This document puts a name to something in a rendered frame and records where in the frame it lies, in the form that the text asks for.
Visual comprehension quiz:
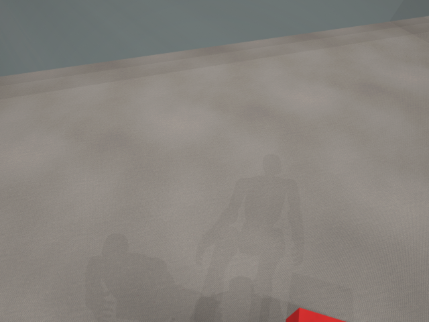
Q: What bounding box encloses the carton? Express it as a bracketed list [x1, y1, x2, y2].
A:
[286, 308, 346, 322]

